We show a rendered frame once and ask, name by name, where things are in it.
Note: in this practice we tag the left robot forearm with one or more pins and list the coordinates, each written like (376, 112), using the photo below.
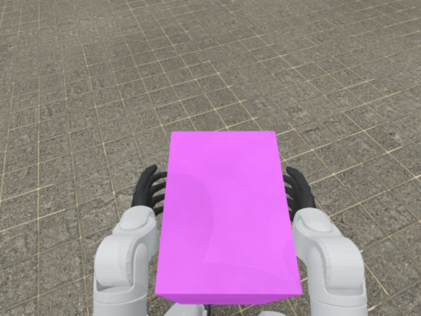
(120, 283)

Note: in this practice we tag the robot right hand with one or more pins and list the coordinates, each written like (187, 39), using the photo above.
(300, 192)

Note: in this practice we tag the carton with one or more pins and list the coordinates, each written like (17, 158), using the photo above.
(226, 235)

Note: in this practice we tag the robot left hand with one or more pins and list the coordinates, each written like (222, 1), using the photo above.
(145, 190)

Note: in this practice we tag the robot left thigh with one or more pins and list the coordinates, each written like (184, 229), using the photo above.
(186, 310)

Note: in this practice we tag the right robot forearm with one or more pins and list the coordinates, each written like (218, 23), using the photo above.
(335, 267)

